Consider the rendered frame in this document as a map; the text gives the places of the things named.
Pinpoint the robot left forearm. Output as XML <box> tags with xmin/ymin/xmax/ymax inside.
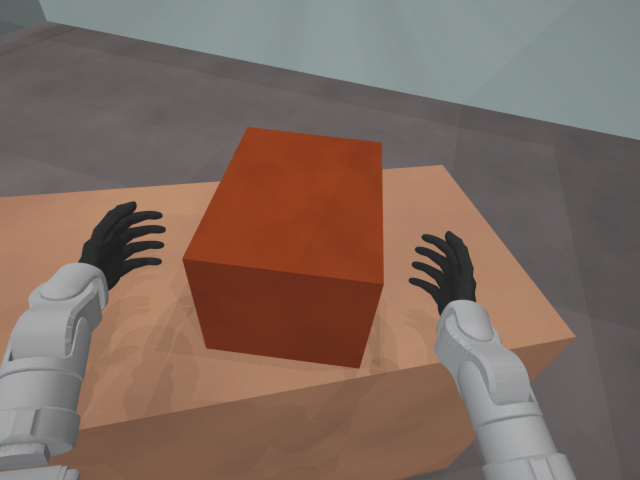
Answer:
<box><xmin>0</xmin><ymin>263</ymin><xmax>109</xmax><ymax>470</ymax></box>

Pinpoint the robot right forearm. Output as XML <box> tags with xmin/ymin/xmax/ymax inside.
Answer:
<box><xmin>434</xmin><ymin>300</ymin><xmax>577</xmax><ymax>480</ymax></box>

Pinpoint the pedestal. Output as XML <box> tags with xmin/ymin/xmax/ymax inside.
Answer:
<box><xmin>0</xmin><ymin>165</ymin><xmax>576</xmax><ymax>480</ymax></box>

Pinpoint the robot right hand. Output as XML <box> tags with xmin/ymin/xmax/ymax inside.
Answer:
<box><xmin>409</xmin><ymin>231</ymin><xmax>476</xmax><ymax>316</ymax></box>

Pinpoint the robot left hand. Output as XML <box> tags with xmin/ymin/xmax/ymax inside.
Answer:
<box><xmin>78</xmin><ymin>201</ymin><xmax>166</xmax><ymax>291</ymax></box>

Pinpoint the carton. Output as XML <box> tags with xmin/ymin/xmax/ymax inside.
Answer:
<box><xmin>182</xmin><ymin>127</ymin><xmax>384</xmax><ymax>369</ymax></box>

